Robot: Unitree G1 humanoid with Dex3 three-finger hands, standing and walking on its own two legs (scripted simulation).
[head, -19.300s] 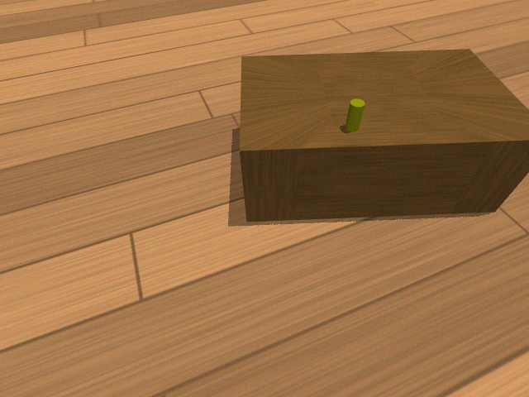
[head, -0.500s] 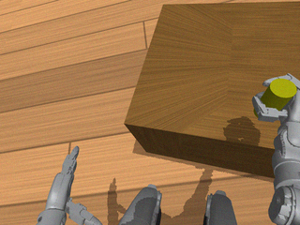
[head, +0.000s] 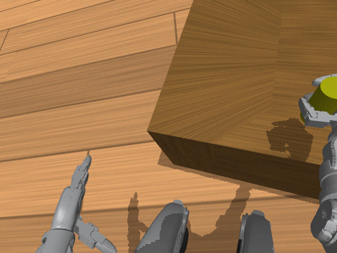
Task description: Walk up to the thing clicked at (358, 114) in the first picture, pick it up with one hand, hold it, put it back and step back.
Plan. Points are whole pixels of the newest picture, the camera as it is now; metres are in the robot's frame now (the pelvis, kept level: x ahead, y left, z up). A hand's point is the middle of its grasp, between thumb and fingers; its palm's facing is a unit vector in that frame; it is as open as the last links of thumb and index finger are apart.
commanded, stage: lower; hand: right
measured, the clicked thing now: (323, 103) +0.48 -0.22 -0.01
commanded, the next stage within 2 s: loosen in 1.40 s
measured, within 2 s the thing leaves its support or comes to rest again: rests again in 1.28 s
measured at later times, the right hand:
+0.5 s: hand (306, 112) +0.49 -0.21 -0.08, palm faces +0.18 +0.98 +0.01, open 7.5 cm
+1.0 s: hand (300, 117) +0.49 -0.20 -0.11, palm faces +0.18 +0.98 +0.01, open 7.5 cm
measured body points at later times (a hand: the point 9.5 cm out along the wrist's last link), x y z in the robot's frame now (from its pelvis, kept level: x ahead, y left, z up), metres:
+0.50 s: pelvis -0.02 +0.00 -0.04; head +0.16 -0.08 +0.36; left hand +0.15 +0.26 +0.04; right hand +0.48 -0.26 -0.07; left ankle +0.02 +0.15 -0.60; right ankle +0.05 -0.14 -0.60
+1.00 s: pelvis -0.02 +0.00 -0.06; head +0.17 -0.08 +0.34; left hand +0.15 +0.26 +0.05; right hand +0.48 -0.26 -0.11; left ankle +0.02 +0.15 -0.60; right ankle +0.05 -0.14 -0.60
